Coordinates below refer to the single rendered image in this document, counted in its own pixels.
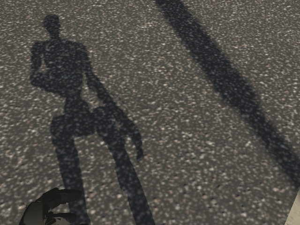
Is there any left robot hand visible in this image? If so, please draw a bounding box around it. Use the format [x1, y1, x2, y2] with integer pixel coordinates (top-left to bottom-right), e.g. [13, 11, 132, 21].
[19, 187, 88, 225]

